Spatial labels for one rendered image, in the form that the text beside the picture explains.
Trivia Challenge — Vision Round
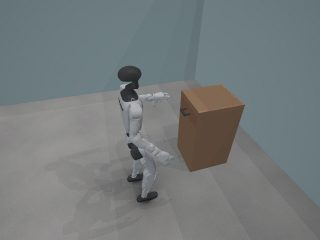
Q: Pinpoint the robot left thigh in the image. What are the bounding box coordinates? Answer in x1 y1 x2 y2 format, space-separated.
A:
136 131 145 162

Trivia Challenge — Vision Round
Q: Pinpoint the right robot upper arm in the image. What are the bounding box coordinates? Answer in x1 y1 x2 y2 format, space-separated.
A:
128 103 143 144

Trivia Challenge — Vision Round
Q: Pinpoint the robot right shin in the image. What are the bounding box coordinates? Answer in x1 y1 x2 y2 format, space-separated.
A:
141 172 157 198

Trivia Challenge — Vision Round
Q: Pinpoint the handle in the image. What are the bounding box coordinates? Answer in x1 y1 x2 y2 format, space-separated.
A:
180 108 190 117

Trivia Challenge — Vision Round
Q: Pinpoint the right robot hand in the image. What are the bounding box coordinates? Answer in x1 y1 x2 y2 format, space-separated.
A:
157 151 175 166

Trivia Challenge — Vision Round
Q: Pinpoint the left robot hand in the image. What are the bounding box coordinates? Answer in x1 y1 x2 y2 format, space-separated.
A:
152 92 171 109

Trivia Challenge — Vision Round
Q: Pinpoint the drawer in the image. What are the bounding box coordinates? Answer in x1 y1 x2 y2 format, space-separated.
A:
181 96 198 128

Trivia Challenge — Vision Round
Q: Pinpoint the left robot forearm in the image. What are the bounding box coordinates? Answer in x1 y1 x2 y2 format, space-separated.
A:
139 94 155 102

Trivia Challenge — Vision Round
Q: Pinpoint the left robot upper arm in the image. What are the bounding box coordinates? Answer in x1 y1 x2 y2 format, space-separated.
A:
120 83 129 90

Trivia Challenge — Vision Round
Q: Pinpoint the cabinet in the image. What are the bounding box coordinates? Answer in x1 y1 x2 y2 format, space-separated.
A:
177 84 245 172

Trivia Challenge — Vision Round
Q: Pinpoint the right robot forearm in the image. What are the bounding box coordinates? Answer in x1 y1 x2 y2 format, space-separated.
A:
132 136 162 157

